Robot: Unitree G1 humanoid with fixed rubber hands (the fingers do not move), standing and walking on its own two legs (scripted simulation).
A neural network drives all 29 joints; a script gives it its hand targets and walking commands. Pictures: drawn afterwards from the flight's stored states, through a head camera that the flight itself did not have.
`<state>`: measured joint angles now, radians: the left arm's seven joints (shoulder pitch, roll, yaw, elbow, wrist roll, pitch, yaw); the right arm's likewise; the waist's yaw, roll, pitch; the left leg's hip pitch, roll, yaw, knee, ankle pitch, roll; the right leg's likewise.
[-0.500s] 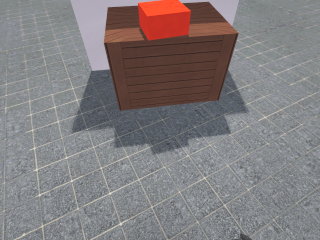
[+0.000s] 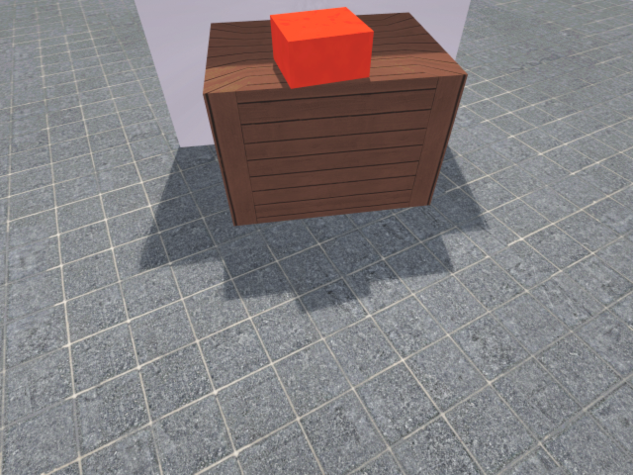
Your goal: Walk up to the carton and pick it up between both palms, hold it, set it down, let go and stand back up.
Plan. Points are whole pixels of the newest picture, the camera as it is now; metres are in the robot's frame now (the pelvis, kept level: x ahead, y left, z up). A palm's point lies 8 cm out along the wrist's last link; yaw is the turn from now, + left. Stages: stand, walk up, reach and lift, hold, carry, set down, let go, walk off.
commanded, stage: stand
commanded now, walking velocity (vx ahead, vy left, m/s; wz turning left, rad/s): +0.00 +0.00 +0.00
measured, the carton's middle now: (319, 46) +1.46 -0.01 -0.06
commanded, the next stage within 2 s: walk up in 0.08 s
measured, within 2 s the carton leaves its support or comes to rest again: neither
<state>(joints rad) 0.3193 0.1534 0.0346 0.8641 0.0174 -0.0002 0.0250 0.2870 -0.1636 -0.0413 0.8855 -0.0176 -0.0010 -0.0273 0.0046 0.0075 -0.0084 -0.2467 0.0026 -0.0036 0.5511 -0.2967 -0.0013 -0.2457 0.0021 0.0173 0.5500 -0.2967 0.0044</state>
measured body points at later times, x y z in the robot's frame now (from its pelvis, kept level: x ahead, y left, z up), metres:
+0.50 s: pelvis +0.02 +0.02 +0.01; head +0.01 +0.02 +0.46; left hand +0.00 +0.27 -0.14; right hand +0.05 -0.24 -0.13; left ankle +0.04 +0.12 -0.71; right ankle -0.01 -0.12 -0.73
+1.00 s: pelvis +0.23 +0.02 -0.01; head +0.23 +0.02 +0.44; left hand +0.35 +0.25 -0.14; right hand +0.10 -0.20 -0.14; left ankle +0.07 +0.13 -0.73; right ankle +0.39 -0.11 -0.71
